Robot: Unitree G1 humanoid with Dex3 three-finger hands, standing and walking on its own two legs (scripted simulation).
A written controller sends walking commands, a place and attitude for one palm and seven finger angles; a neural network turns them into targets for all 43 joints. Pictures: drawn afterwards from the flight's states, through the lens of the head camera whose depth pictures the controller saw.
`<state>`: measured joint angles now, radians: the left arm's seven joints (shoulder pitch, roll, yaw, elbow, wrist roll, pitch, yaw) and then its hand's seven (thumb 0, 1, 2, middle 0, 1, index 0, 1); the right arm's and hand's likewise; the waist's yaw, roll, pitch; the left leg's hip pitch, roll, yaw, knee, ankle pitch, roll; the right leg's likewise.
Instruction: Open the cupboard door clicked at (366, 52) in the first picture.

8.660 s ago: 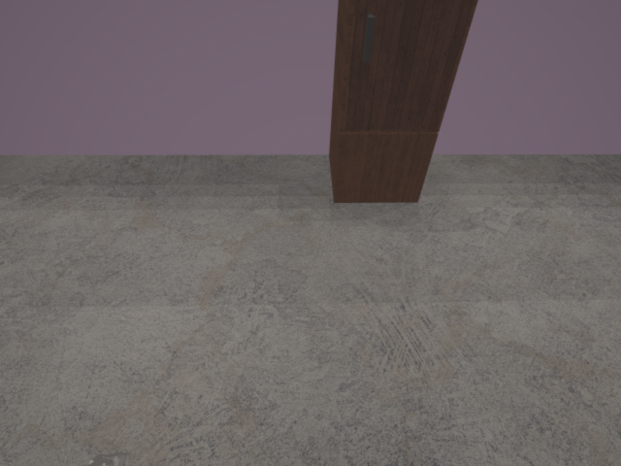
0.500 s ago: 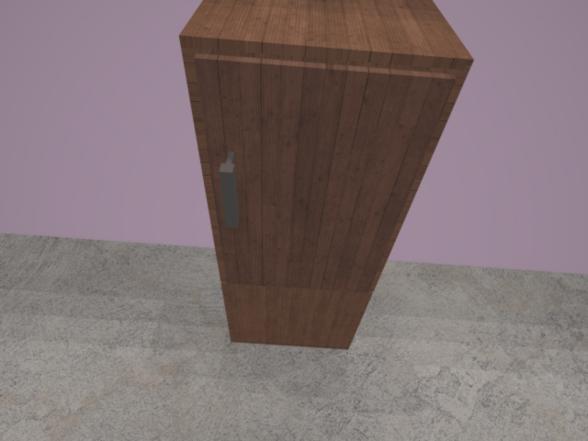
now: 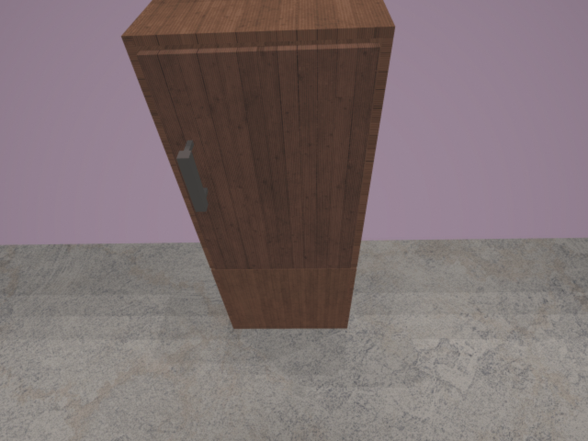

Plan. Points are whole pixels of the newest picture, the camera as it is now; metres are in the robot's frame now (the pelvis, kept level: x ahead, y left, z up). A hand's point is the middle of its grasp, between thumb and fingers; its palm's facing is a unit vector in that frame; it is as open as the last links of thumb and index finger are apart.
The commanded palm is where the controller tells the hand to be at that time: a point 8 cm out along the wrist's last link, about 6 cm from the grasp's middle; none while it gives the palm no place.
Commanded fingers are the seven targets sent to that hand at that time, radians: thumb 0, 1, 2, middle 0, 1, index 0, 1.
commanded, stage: come to a stop and stand still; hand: left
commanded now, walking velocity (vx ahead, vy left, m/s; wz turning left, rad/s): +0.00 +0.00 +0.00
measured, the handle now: (195, 176) +0.57 +0.24 +0.02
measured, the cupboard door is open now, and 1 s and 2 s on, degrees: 0 0 0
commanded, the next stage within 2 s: look again from close up in 1.34 s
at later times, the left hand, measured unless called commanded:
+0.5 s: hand out of the picture -0.07 +0.17 -0.17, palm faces +0.08 -0.98 -0.18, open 7.3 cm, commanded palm none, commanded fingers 0.00 0.90 0.90 -0.20 -0.30 -0.20 -0.30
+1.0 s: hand out of the picture -0.05 +0.18 -0.17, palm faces +0.06 -0.99 -0.16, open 7.3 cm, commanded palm none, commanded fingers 0.00 0.90 0.90 -0.20 -0.30 -0.20 -0.30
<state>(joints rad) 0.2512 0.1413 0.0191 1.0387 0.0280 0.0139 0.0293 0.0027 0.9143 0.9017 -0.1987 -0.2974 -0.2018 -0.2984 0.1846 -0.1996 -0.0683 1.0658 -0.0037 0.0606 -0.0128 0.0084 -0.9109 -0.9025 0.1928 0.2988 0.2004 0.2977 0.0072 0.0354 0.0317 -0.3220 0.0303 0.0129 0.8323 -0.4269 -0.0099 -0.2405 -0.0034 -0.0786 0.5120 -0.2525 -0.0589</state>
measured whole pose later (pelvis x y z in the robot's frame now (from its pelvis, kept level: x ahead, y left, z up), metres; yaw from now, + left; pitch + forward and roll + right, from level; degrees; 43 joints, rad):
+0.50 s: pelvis -0.05 +0.01 +0.00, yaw +0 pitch -2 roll +0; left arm 0.31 0.14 0.02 1.14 0.01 0.02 0.03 0.00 0.91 0.90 -0.20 -0.30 -0.20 -0.30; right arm 0.35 -0.10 -0.01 1.15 -0.01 0.02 -0.03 0.01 -0.91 -0.90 0.19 0.30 0.20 0.30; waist 0.02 -0.01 0.02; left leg -0.13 0.02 0.03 0.41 -0.25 -0.01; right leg -0.25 0.01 -0.09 0.39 -0.12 -0.04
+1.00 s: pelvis -0.02 +0.02 +0.00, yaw +0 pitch -1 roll +0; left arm 0.31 0.11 0.00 1.15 0.01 -0.01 0.04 0.00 0.91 0.90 -0.20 -0.30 -0.20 -0.30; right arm 0.34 -0.09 0.00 1.14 0.00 -0.02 -0.04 0.01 -0.91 -0.90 0.19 0.30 0.20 0.30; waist 0.01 0.00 0.02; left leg -0.11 -0.01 0.04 0.40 -0.28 0.01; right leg -0.25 -0.02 -0.07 0.42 -0.16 -0.02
